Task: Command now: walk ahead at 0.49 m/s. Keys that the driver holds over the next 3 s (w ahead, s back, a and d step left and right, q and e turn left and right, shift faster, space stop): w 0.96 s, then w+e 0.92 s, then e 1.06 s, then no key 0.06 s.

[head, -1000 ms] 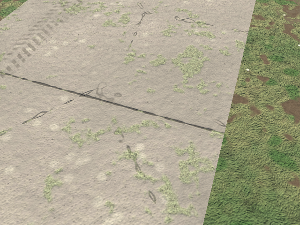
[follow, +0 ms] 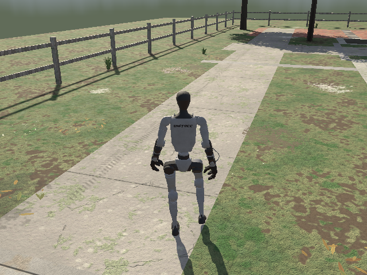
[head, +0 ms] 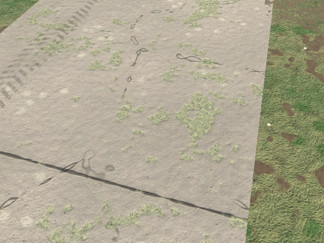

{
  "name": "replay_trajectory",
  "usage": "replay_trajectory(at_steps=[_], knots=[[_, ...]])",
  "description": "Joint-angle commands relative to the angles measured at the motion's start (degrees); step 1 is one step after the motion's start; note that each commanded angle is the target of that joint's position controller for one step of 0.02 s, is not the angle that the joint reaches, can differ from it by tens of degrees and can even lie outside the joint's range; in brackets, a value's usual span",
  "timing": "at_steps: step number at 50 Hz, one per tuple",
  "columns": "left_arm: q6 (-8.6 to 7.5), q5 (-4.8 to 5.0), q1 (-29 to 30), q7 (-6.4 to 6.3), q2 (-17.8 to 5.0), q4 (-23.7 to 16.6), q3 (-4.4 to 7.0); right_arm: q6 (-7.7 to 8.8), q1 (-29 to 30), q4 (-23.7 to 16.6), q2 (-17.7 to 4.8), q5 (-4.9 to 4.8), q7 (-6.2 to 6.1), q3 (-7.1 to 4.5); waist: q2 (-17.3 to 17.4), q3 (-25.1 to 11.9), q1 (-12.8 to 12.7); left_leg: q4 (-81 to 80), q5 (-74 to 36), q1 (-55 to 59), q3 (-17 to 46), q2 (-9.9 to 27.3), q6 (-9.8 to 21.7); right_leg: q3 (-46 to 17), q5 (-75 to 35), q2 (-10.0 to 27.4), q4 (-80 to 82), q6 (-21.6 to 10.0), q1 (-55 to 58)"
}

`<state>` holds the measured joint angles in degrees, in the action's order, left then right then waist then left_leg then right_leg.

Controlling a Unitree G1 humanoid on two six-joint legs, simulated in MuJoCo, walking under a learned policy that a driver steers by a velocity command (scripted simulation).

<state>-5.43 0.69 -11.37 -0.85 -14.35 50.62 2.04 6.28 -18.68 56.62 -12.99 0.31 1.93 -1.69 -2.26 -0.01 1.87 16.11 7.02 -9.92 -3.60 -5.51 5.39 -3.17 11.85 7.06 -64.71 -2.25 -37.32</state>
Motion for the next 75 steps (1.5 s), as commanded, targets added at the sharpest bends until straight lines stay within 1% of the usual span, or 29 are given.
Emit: replay_trajectory(at_steps=[1,10,12,14,15,16,17,18,20,21,25,37,40,42,43,44,45,46,48,50,54,60,66,69,71,72,73,74,75], knots=[[0.3,-0.67,-1.86,-0.37,-2.38,-2.44,0.64,0.96,2.4,-3.28,-7.72,-0.12,-1.11,-1.28,4.16,3.13,-2.67,-11.52,-3.47,-5.78,12.4,16.32,9.88,-0.22,-8.97,2.46,8.55,1.55,-1.31],[-0.83,0.62,14.36,1.96,-2.48,-7.61,0.16,-0.95,-6.39,-0.31,-9.71,-1.48,-1.96,-1.8,5.38,4.61,2.84,-6.24,-2.93,8.0,10.46,18.74,6.38,2.45,-12.54,-1.78,32.93,0.92,0.47],[-1.36,0.63,13.06,2.56,-3.71,-7.95,0.55,-1.55,-5.87,-0.2,-10.43,-1.53,-2.1,-2.15,6.2,3.86,1.33,-3.1,-5.67,10.47,11.25,20.11,5.49,2.93,-8.01,-2.7,35.36,-0.69,3.68],[-1.73,0.44,2.8,2.48,-6.72,-5.17,2.31,-2.16,-3.72,-0.78,-10.2,-1.27,-2.13,-1.95,6.32,-1.78,-4.46,8.79,-21.32,9.47,8.47,17.12,3.44,5.55,-5.99,-5.92,37.91,-3.06,18.12],[-1.86,0.1,-8.89,2.03,-10.76,-2.2,3.88,-2.13,-2.99,-1.99,-7.99,-0.46,-2.1,-1.01,3.37,-9.93,-8.93,24.1,-20.05,1.46,5.22,13.67,1.43,0.09,-7.46,-1.0,36.35,-6.25,34.81],[-1.34,-0.81,-16.8,1.9,-17.39,-0.69,5.56,-0.91,-8.42,-3.12,-1.55,-0.25,-1.62,1.0,-10.68,-18.31,-8.42,47.52,0.85,-22.87,0.47,4.21,-3.25,-24.17,-1.62,13.34,39.38,-15.04,58.23],[-1.25,-0.68,-17.87,2.14,-13.07,-0.34,4.34,0.65,-8.66,-2.26,-3.33,-1.14,-1.34,0.78,-12.55,-21.86,-8.68,57.16,24.3,-31.5,9.04,2.85,-2.74,-39.18,3.34,16.61,47.24,-17.27,60.72],[-1.37,-0.39,-12.61,2.17,-9.43,-1.23,3.11,1.45,-3.6,-3.66,-8.96,-2.64,-1.12,-0.73,-8.37,-13.27,-7.54,60.78,21.01,-36.29,10.34,6.53,-1.43,-31.48,3.82,14.74,47.8,-14.04,53.58],[-1.16,-0.43,-3.07,2.51,-5.48,-3.23,1.74,1.14,2.05,-4.93,-8.56,-1.96,-1.66,-1.09,-1.2,-4.61,-4.15,55.38,11.2,-32.93,7.71,11.68,-1.42,-17.29,-4.0,9.76,51.19,-11.12,37.66],[-1.3,-0.75,-1.32,2.75,-4.21,-3.27,1.33,0.32,1.67,-4.87,-7.75,-1.37,-1.95,-1.43,-1.84,-2.75,-2.27,51.88,8.43,-29.4,7.86,13.36,-1.68,-12.97,-6.53,7.48,53.26,-9.99,32.59],[-1.74,-1.01,-4.52,2.57,-5.77,-0.58,1.84,-1.72,1.63,-5.17,-5.09,-0.89,-2.29,-1.5,-1.41,-0.23,-0.44,45.83,2.11,-28.38,6.66,13.82,-3.36,-5.77,-16.56,5.25,56.82,-10.95,28.01],[0.32,0.22,-14.57,0.35,-7.89,4.91,2.45,-0.56,23.64,-12.63,-4.07,-1.46,-0.05,-0.89,-1.21,5.64,-5.89,15.82,-9.92,-31.79,4.41,10.7,-2.7,-0.98,-14.98,7.32,55.79,-8.61,40.38],[1.08,0.35,-13.18,0.02,-8.92,5.09,2.98,0.03,21.62,-12.85,-5.69,-1.51,0.7,-1.45,-2.27,3.75,-3.57,13.51,-3.82,-25.56,2.96,8.86,-0.65,-0.82,-24.08,8.45,50.91,-7.3,43.14],[1.69,0.05,-10.94,0.03,-8.6,4.52,2.78,0.14,9.01,-9.09,-9.19,-1.36,0.31,-3.52,-2.54,-3.83,3.04,12.28,-3.22,-7.12,-0.3,4.88,1.73,2.23,-40.39,4.72,36.5,-5.23,40.26],[1.68,-0.65,-10.86,0.07,-6.98,3.33,1.94,0.06,-1.96,-6.41,-13.08,-0.88,-0.23,-4.89,1.27,-11.8,6.87,14.14,-4.62,10.92,7.49,11.81,4.93,4.53,-31.04,1.49,20.51,-3.26,29.29],[0.42,-0.92,-18.35,0.94,0.66,3.05,-0.33,-0.32,-8.44,-4.89,-18.47,-0.33,-0.36,-6.17,15.84,-20.77,4.29,10.19,4.11,33.91,34.24,26.44,14.61,5.15,1.43,-8.95,-2.8,1.08,4.86],[-1.18,0.26,-16.75,1.22,-2.16,3.96,0.22,-0.39,-8.58,-4.85,-13.76,-0.6,-0.26,-4.71,15.24,-23.3,5.36,1.71,10.11,34.54,46.46,28.14,14.87,-3.89,20.59,-9.8,-11.02,0.19,-2.52],[-2.01,1.87,-10.41,1.34,-7.22,1.88,1.6,-0.18,-3.05,-5.61,-10.98,-1.0,-0.34,-3.82,12.07,-13.57,4.42,0.74,10.98,26.52,37.91,26.02,11.25,-3.64,17.24,-6.15,-13.38,-1.02,-7.31],[-1.8,1.02,-4.83,0.48,-7.07,0.48,2.03,-0.1,6.38,-7.52,-7.15,-0.47,-0.14,-2.53,5.13,-4.25,0.62,-2.6,2.3,8.33,24.52,21.93,8.42,-0.93,7.22,-0.7,-7.44,-1.17,-3.29],[0.12,0.78,-8.08,0.14,-4.4,1.56,2.23,0.34,8.26,-6.94,-4.99,0.32,0.14,-2.03,7.37,-2.49,-2.6,-6.3,-0.36,0.24,16.87,18.77,6.78,-1.51,3.27,1.63,-3.02,-1.06,3.63],[1.9,0.83,-5.29,-0.16,-3.38,0.57,2.61,0.98,4.56,-4.36,-7.62,0.74,-1.0,-2.86,5.85,0.91,-2.62,-9.51,-7.18,-1.14,9.2,18.71,7.09,-3.15,-4.11,1.52,2.6,-0.03,-1.24],[1.37,0.38,3.73,1.16,-2.43,-2.55,2.55,0.61,2.73,-3.36,-8.3,0.47,-2.58,-2.67,5.19,2.85,-0.24,-10.55,-10.55,3.5,0.26,17.77,4.05,-1.4,-19.02,-1.07,19.52,0.24,-3.61],[1.44,0.41,12.76,3.38,-1.03,-8.05,1.48,-1.4,-2.47,-1.13,-9.62,-0.36,-3.17,-3.18,4.1,6.08,2.88,-5.99,-17.56,16.29,-3.64,21.77,3.37,3.49,-12.89,-1.9,27.72,-1.29,-8.26],[1.57,0.55,10.85,4.46,-2.78,-9.91,2.26,-2.61,-0.09,-2.24,-11.7,-0.77,-3.68,-3.82,6.8,3.18,-0.02,2.67,-40.26,17.95,-6.49,22.31,1.64,8.58,-4.26,-5.63,28.75,-3.87,-0.2],[1.8,0.72,-0.97,4.44,-6.77,-7.91,4.5,-3.41,2.14,-3.31,-12.94,-0.95,-4.14,-4.13,7.89,-3.89,-6.97,19.67,-52.9,14.57,-8.55,20.45,-0.35,10.98,-3.55,-10.42,31.44,-6.93,16.98],[2.07,0.65,-10.62,3.45,-11.26,-5.74,6.62,-3.14,2.46,-4.34,-12.59,-0.89,-4.2,-3.85,4.5,-9.12,-11.43,35.04,-41.41,3.26,-8.72,17.86,-2.65,4.05,-5.67,-8.24,34.55,-9.82,34.23],[2.25,0.78,-13.59,2.43,-17.42,-5.16,7.84,-1.62,-1.43,-7.02,-4.71,1.03,-3.17,-1.55,-10.04,-13.9,-7.15,56.71,7.12,-22.02,-7.01,7.63,-6.1,-24.33,-2.77,6.59,36.94,-18.6,54.39],[1.61,0.2,-14.38,2.5,-15.55,-6.51,6.8,1.28,0.23,-8.42,-5.8,-0.63,-2.08,-1.18,-9.18,-22.27,-7.54,67.31,26.21,-32.36,6.52,2.05,-6.02,-46.29,0.37,13.74,46.59,-24.6,62.03],[1.24,-0.35,-13.15,2.41,-11.61,-6.37,5.77,2.95,6.26,-10.14,-8.99,-2.62,-1.39,-2.16,-5.41,-16.35,-9.09,67.23,21.78,-37.9,10.04,6.0,-4.28,-37.6,-1.98,11.08,47.07,-20.67,59.08]])
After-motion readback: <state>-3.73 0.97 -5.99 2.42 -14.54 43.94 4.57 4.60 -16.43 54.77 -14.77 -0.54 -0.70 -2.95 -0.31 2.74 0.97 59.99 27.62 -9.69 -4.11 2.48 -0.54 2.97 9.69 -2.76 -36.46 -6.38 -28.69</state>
